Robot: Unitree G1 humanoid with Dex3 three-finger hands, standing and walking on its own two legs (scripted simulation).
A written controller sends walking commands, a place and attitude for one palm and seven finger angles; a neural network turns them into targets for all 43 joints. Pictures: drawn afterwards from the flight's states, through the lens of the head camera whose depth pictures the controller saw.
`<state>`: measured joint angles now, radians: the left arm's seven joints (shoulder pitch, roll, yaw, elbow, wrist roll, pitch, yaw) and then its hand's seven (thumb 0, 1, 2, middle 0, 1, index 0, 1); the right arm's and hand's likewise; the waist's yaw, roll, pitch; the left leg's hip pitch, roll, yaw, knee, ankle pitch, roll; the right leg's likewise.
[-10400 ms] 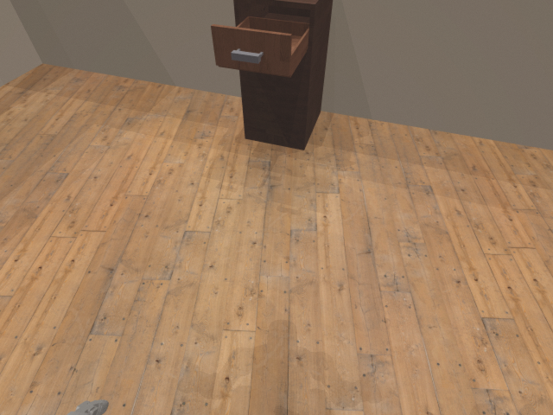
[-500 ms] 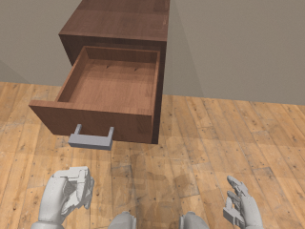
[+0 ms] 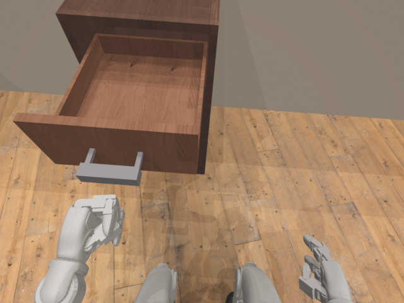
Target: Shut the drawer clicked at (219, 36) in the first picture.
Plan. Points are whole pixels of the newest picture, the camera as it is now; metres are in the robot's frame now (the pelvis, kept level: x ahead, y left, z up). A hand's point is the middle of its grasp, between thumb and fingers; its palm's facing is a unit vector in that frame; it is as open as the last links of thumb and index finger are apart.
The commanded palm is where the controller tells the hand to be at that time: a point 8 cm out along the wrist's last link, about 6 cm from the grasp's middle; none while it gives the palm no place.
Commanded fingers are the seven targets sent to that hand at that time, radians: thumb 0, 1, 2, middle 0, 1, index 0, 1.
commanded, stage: bring the fist close to the handle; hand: left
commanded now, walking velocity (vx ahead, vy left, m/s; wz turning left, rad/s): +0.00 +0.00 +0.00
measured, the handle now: (113, 164) +0.37 +0.20 +0.02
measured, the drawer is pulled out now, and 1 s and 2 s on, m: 0.30 0.29 0.17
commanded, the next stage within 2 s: push the drawer shut in 0.54 s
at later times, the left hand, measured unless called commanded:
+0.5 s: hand (124, 218) +0.27 +0.16 +0.02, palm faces -0.07 -1.00 -0.03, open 3.2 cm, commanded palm +0.25 +0.21 +0.02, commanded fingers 0.00 0.90 0.90 -1.40 -1.60 -1.40 -1.60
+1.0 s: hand (126, 203) +0.30 +0.16 +0.01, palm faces -0.08 -1.00 -0.04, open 3.0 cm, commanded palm +0.30 +0.21 +0.02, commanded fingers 0.00 0.90 0.90 -1.40 -1.60 -1.40 -1.60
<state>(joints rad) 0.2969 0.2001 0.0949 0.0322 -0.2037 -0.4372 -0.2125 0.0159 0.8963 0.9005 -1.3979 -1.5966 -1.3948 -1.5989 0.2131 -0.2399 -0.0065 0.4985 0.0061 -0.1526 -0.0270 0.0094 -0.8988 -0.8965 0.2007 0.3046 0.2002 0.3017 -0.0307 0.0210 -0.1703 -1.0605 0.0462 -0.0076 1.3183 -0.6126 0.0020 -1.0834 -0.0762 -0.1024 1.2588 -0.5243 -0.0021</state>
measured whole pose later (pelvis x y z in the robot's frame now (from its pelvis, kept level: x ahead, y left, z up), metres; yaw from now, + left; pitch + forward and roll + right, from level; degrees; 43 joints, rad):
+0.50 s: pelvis +0.00 +0.01 -0.01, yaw +0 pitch +22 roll -2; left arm 0.20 0.20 0.07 0.07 -0.18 -0.41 -0.17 0.02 0.90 0.90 -1.40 -1.60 -1.39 -1.60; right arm 0.20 -0.24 0.01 0.49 0.00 -0.10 -0.01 0.01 -0.90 -0.90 0.20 0.30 0.20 0.30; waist -0.03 0.02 -0.18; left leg -1.14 0.04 0.00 1.36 -0.62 0.01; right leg -1.16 -0.08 -0.09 1.30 -0.53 0.01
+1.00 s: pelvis +0.00 +0.00 -0.01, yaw +0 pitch +23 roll -3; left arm 0.04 0.22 0.09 0.20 -0.18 -0.42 -0.19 -0.03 0.83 0.93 -1.40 -1.60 -1.39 -1.60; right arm 0.18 -0.25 0.01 0.53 0.00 -0.08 -0.02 0.01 -0.90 -0.90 0.20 0.30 0.20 0.30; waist -0.03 0.02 -0.16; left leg -1.15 0.04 -0.02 1.36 -0.62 0.01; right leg -1.16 -0.08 -0.11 1.30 -0.53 0.00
